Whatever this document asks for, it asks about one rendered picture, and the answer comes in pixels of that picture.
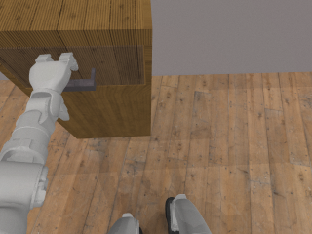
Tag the drawer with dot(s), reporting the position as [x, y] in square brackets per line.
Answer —
[114, 64]

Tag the cabinet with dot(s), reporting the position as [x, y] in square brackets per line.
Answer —
[110, 110]

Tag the left robot forearm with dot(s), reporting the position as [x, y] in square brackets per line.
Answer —
[32, 134]

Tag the robot left hand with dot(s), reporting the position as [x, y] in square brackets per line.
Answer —
[51, 74]

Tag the robot left upper arm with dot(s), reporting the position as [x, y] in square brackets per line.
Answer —
[23, 186]

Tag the handle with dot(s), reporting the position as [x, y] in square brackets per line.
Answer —
[82, 85]

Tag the right robot thigh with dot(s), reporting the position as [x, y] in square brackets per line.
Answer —
[188, 219]

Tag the right robot foot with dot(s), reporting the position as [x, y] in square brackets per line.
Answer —
[168, 216]

